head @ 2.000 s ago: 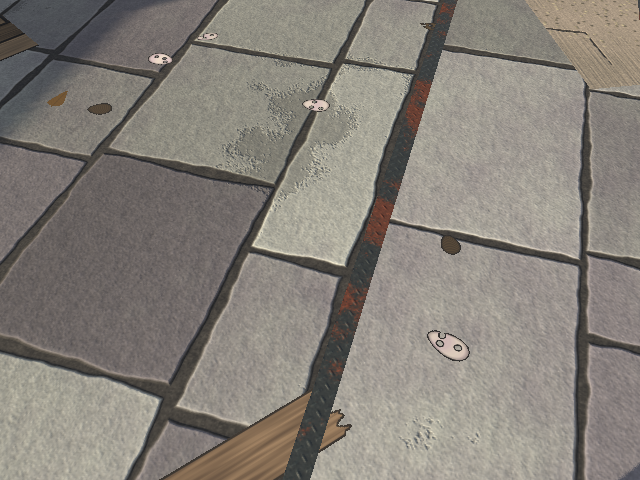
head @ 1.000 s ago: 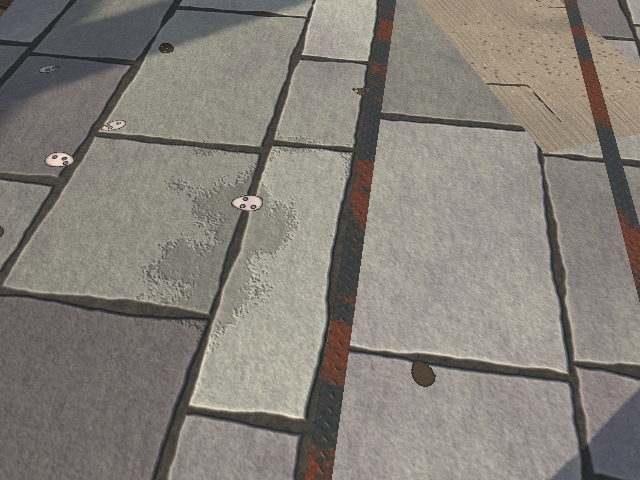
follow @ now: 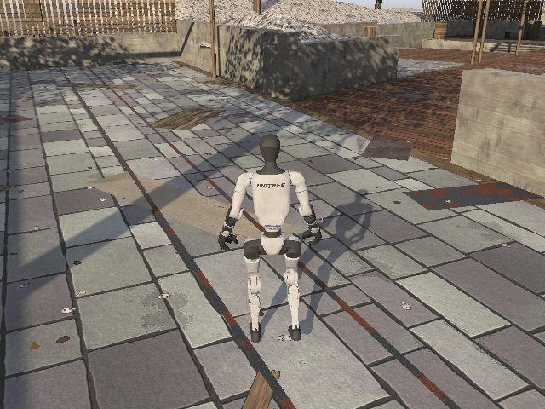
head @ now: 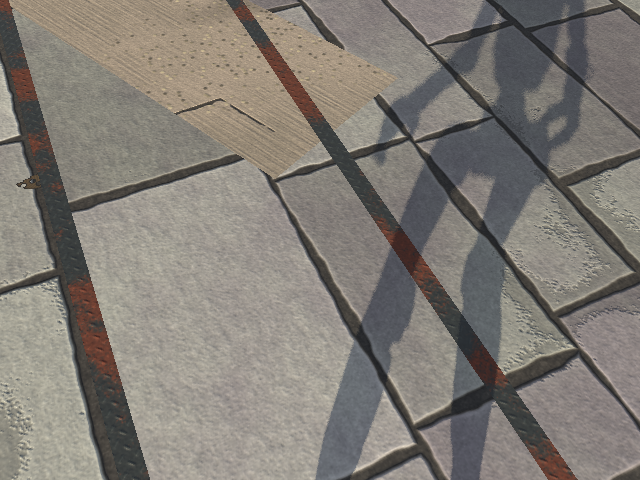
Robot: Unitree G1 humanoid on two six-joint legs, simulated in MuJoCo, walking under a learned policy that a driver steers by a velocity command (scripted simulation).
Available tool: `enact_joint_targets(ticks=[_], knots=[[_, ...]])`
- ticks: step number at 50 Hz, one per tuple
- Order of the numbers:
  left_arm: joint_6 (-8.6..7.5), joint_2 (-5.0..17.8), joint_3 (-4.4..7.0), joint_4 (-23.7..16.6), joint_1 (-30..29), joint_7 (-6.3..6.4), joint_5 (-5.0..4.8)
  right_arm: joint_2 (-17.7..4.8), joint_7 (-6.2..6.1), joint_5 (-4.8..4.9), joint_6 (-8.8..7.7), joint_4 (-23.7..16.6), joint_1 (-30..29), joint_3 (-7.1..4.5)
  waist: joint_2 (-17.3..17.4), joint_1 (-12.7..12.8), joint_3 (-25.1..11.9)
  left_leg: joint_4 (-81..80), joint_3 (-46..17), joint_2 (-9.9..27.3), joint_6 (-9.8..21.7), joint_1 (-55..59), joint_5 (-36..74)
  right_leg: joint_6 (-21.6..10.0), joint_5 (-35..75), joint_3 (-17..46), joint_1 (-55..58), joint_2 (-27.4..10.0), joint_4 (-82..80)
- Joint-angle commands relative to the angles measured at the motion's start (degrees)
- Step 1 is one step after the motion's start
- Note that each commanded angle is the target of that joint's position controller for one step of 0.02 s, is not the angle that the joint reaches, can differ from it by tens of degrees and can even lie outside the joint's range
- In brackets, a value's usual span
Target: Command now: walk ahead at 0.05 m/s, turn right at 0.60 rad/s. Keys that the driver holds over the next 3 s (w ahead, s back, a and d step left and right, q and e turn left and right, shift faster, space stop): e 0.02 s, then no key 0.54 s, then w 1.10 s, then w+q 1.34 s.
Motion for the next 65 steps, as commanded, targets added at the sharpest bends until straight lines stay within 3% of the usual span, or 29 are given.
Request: enact_joint_targets(ticks=[1,7,10,11,12,13,14,16,19,23,26,28,29,31,34,40,41,43,44,47,51,53,56,57,58,59,60,62,65], knots=[[-0.46,2.3,0.53,-4.4,2.3,0.05,0.31,-9.2,-0.68,0.22,-0.08,-3.2,-0.5,-2.61,9.6,0.0,-9.6,-9.8,-10.5,15.4,12.4,10.8,7.3,0.4,2.3,-1.5,-0.1,-2.7,-5.3],[-0.82,2.2,-0.02,-4.7,1.6,-1.32,0.82,-11.4,0.21,1.57,1.01,-1.9,0.0,-3.13,11.0,-0.6,-10.1,-9.2,-8.6,16.4,12.0,9.5,0.6,-2.6,3.4,-4.3,10.3,-1.8,-22.3],[-1.02,1.9,0.25,-2.5,6.0,-2.11,1.16,-10.3,0.61,2.92,1.59,-0.3,0.7,-2.54,10.3,1.8,-9.5,-4.0,-6.5,14.4,7.9,6.1,-1.9,-6.2,11.6,-6.7,20.9,0.8,-39.7],[-1.02,3.4,0.55,-2.6,6.6,-2.03,1.6,-8.1,0.94,2.89,1.52,0.9,3.1,-1.92,7.2,1.7,-9.0,0.2,-4.2,12.0,3.3,1.8,-6.8,-8.3,15.3,-1.7,25.8,-2.1,-44.8],[-0.9,8.1,1.19,-3.9,6.2,-1.28,2.11,-3.2,1.87,0.21,1.09,-0.4,4.2,-0.29,-8.5,-1.1,-10.1,15.2,2.6,5.7,-3.0,-7.9,-21.0,-12.6,26.6,15.8,32.0,-16.4,-47.4],[-1.62,9.7,1.45,-4.6,3.9,-1.57,3.44,-6.5,1.15,0.66,0.91,-1.9,-0.1,-1.61,-13.2,1.4,-6.6,22.4,-1.4,2.1,-4.4,-11.5,-29.5,-20.8,25.2,21.5,20.4,-22.7,-50.9],[-2.89,7.5,0.77,-4.9,1.3,-1.79,4.0,-9.7,0.66,1.35,1.25,-1.5,-1.5,-2.64,-8.9,1.3,-4.7,28.9,-4.5,3.1,-4.5,-10.1,-26.7,-20.4,22.5,17.9,17.6,-19.5,-51.9],[-4.56,4.2,-0.23,-4.1,-3.0,-1.92,2.83,-8.7,0.2,1.27,2.25,1.8,2.7,-3.07,-6.9,-1.1,-4.9,32.2,-5.5,3.3,-5.1,-8.9,-20.1,-15.7,23.2,10.5,17.7,-13.8,-50.6],[-5.11,0.9,-1.42,-2.9,-4.5,-1.65,2.34,-6.8,0.22,1.2,2.5,3.3,5.1,-2.73,-5.7,-2.2,-6.4,30.7,-5.7,3.5,-6.9,-4.5,-15.5,-14.9,34.8,5.6,18.6,-11.3,-48.2],[-4.31,1.8,-1.03,-0.7,-1.7,-1.46,2.09,-4.9,0.54,1.55,2.13,2.3,1.3,-1.34,-6.3,1.0,-7.2,16.4,-4.1,2.8,-6.9,0.1,-18.5,-16.3,35.4,7.2,23.1,-11.8,-45.2],[-3.99,1.1,-1.33,0.8,-2.2,-1.45,1.07,-5.1,0.85,1.29,1.71,3.7,4.4,-0.92,-4.6,-1.1,-6.6,-1.2,-3.7,2.4,-5.4,8.8,-3.9,-14.3,30.5,8.1,21.3,-10.6,-43.8],[-4.96,0.3,-1.59,1.6,1.1,-1.87,2.18,-10.6,0.56,0.23,1.55,4.4,6.3,-1.77,3.0,1.6,-7.9,0.7,-8.3,7.1,-2.8,16.5,13.1,-9.6,21.1,5.2,17.2,-5.6,-41.9],[-5.12,0.2,-1.35,2.2,2.3,-1.96,2.36,-10.8,0.81,1.38,1.59,6.1,6.6,-2.25,7.9,2.3,-8.5,2.2,-6.6,5.8,-0.5,13.2,0.0,-7.6,12.9,0.7,18.3,-1.6,-42.7],[-4.37,1.9,-0.6,1.7,-3.1,-1.33,1.57,-8.0,0.94,1.6,1.31,6.6,7.0,-1.85,6.5,-0.4,-3.7,-1.1,-7.3,4.2,1.0,4.9,-25.8,-7.4,-3.7,-1.8,17.1,0.6,-38.9],[-5.0,0.7,-0.36,1.8,-1.0,-1.08,0.45,-7.1,0.37,1.94,-0.66,5.8,6.8,-1.45,7.3,0.2,3.1,-2.3,-10.7,5.6,2.6,-0.1,-36.2,-9.6,-12.0,0.1,11.4,-0.4,-38.1],[-9.21,-0.1,0.15,2.8,3.5,-2.6,-0.1,-6.5,1.16,3.09,-3.6,3.8,5.6,-0.99,3.5,2.0,1.9,2.8,-11.6,5.0,4.1,-2.0,-29.1,-13.1,-8.3,4.7,16.2,-2.9,-40.7],[-9.39,1.4,0.56,3.7,6.7,-2.72,-0.12,-5.3,1.37,3.13,-4.24,2.7,3.9,-0.62,-0.4,3.0,1.5,8.7,-7.6,2.5,2.9,-6.0,-24.4,-14.9,-8.6,9.9,20.9,-5.3,-43.9],[-9.53,6.3,1.89,5.3,14.3,-3.21,-0.15,-4.8,1.91,3.22,-5.66,-0.1,0.0,-0.27,-11.1,5.1,1.0,25.5,-3.6,-0.4,1.5,-19.3,-21.3,-22.6,-0.5,31.2,32.3,-18.0,-51.5],[-9.82,6.1,1.83,6.0,17.2,-3.22,0.31,-6.3,2.24,3.42,-6.0,-1.3,-2.6,-0.55,-9.8,6.7,1.3,33.6,-6.2,0.8,2.3,-27.9,-29.1,-24.6,7.2,35.8,38.0,-21.6,-51.8],[-8.99,5.2,1.2,5.8,16.3,-2.45,0.36,-5.1,3.26,3.28,-5.76,-2.1,-3.4,-0.06,-1.6,5.1,-0.9,38.6,-7.4,5.8,3.0,-35.9,-24.8,-20.8,16.1,26.8,42.7,-20.6,-50.8],[-7.0,5.9,0.86,4.1,7.9,-1.99,-0.26,-2.4,5.51,2.52,-5.02,-1.4,-2.0,1.3,-4.8,2.0,-0.6,17.7,-1.1,2.9,-0.7,-7.4,-6.6,-14.3,15.4,6.6,20.4,-10.1,-56.3],[-7.2,7.9,1.42,4.5,8.9,-2.13,-0.59,-5.0,5.18,2.69,-4.36,-0.9,-0.1,0.42,-5.2,0.7,-1.1,13.0,0.0,0.7,-1.6,1.8,-0.1,-13.5,13.4,5.2,17.1,-10.8,-56.2],[-7.6,5.7,0.56,5.1,8.8,-2.18,0.04,-9.5,3.57,2.68,-3.44,1.9,10.0,-2.1,-3.4,-5.4,-4.7,9.5,0.8,-1.4,0.9,15.6,-3.1,-9.5,24.9,1.4,15.6,-8.9,-41.4],[-7.75,2.7,-0.44,4.5,8.7,-2.03,0.92,-12.7,2.86,2.27,-3.38,3.5,18.0,-3.36,2.2,-9.0,-9.1,8.2,-6.8,4.8,3.3,25.7,-5.7,-6.7,22.1,-2.4,9.0,-5.6,-24.8],[-8.55,-3.6,-2.05,2.2,13.2,-1.58,1.1,-19.4,2.76,0.97,-3.38,3.4,21.6,-4.01,20.9,-5.8,-14.6,-3.9,-37.3,19.9,11.3,35.1,-18.9,-3.1,-5.2,-2.8,-5.3,2.2,-1.6],[-9.31,0.2,-1.27,2.7,14.9,-1.4,-0.65,-16.8,3.42,1.77,-3.97,2.8,20.2,-3.37,19.4,-5.4,-15.2,-14.4,-54.6,22.8,14.9,34.3,-32.2,-3.3,-6.7,4.2,-12.6,2.4,8.6],[-9.42,3.6,-0.38,2.3,11.0,-1.58,-2.22,-13.8,3.64,2.07,-4.36,2.3,15.4,-2.5,13.8,-3.9,-7.9,-14.3,-48.0,22.6,13.1,29.4,-34.0,-4.6,-1.7,3.3,-17.3,-1.6,11.6],[-9.01,4.3,-0.12,2.0,5.4,-1.18,-0.29,-10.0,4.01,1.08,-4.5,1.4,8.9,-1.59,6.1,-1.5,-3.2,-12.4,-31.2,16.5,9.8,16.9,-19.9,-6.1,8.7,1.7,-12.5,-6.7,5.8],[-7.44,2.5,0.08,3.4,7.4,-1.53,0.23,-7.7,3.89,0.78,-5.24,1.7,7.3,-1.16,8.2,1.4,-3.8,-15.5,-20.6,11.7,9.2,11.4,-8.6,-6.0,14.7,1.4,-5.9,-8.4,-0.2]])
Next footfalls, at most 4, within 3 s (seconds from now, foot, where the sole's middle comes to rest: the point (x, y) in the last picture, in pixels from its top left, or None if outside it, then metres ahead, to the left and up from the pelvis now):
0.22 right None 0.04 -0.15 -0.77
0.54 left None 0.05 0.10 -0.77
1.14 left None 0.31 0.11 -0.77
1.72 right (383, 392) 0.63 -0.14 -0.77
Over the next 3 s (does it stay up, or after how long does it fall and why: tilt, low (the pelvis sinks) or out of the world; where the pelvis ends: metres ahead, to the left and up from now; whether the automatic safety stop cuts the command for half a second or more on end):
stays up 1.15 0.11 0.01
